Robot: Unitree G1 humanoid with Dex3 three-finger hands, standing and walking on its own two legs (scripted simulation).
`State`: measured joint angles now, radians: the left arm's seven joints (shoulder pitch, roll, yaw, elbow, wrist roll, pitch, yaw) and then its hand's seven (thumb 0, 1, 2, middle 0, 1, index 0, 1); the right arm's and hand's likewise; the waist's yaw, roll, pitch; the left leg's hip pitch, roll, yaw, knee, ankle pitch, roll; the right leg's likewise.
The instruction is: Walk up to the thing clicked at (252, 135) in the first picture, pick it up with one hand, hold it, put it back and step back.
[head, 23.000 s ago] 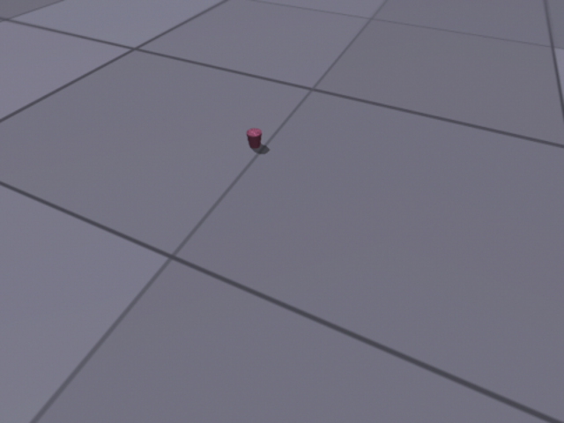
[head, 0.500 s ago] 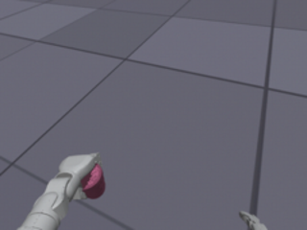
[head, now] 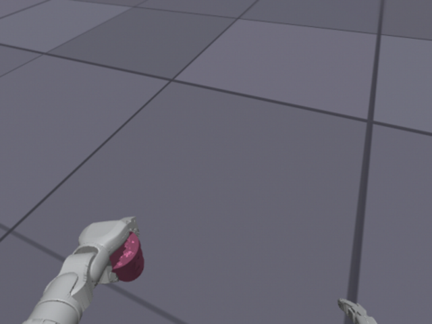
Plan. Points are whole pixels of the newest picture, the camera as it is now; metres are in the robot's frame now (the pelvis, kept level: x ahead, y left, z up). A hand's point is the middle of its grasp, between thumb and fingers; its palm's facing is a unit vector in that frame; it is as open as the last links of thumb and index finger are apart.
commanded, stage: crouch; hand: left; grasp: from above
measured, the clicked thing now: (124, 258) +0.30 +0.22 -0.09
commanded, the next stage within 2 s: lower in 1.76 s
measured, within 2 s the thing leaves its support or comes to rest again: neither
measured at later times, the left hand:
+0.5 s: hand (125, 266) +0.35 +0.28 -0.24, palm faces -0.43 +0.02 -0.90, open 11.2 cm
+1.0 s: hand (138, 281) +0.39 +0.31 -0.47, palm faces -0.46 -0.03 -0.89, open 11.2 cm
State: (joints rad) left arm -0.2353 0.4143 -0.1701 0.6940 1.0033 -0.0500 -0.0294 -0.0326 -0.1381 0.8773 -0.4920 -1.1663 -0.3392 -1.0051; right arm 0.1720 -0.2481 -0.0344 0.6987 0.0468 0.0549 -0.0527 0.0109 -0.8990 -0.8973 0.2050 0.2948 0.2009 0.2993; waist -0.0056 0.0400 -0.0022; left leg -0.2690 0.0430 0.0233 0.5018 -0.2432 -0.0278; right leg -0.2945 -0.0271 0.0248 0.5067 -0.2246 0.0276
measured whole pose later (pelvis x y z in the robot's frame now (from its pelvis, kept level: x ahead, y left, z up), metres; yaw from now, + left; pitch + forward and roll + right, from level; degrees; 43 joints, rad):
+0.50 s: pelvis -0.03 +0.01 -0.13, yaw +0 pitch +25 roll -2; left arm -0.61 0.51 -0.02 1.21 1.19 -0.14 0.34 -0.04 -0.15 0.90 -0.36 -1.32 -0.29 -1.13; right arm 0.26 -0.27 -0.09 0.74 -0.03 0.01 -0.01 0.01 -0.90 -0.89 0.20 0.29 0.20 0.30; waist -0.12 0.02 -0.15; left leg -1.26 0.05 -0.04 1.36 -0.54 -0.02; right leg -1.25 -0.01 0.00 1.30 -0.49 0.04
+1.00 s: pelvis -0.06 +0.02 -0.31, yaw -2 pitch +38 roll -7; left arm -0.81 0.68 0.14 1.25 1.27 -0.24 0.32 0.00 -0.15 0.80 -0.48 -1.22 -0.36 -1.03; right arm 0.16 -0.24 -0.03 0.73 -0.10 -0.05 0.09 0.00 -0.91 -0.90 0.21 0.29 0.20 0.30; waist -0.18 0.02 -0.14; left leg -1.99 0.01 -0.11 2.02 -0.69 -0.01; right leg -1.94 -0.03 -0.02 1.93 -0.65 0.06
